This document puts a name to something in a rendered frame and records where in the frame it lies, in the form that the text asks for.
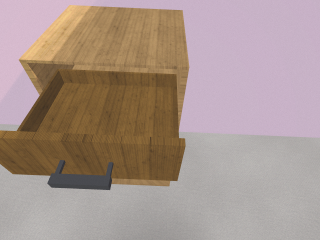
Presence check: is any drawer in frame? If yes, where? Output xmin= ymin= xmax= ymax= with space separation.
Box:
xmin=0 ymin=69 xmax=186 ymax=181

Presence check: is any cabinet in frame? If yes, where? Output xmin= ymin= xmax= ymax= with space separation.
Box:
xmin=18 ymin=5 xmax=190 ymax=187

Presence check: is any handle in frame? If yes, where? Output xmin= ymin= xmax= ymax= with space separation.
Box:
xmin=47 ymin=160 xmax=114 ymax=190

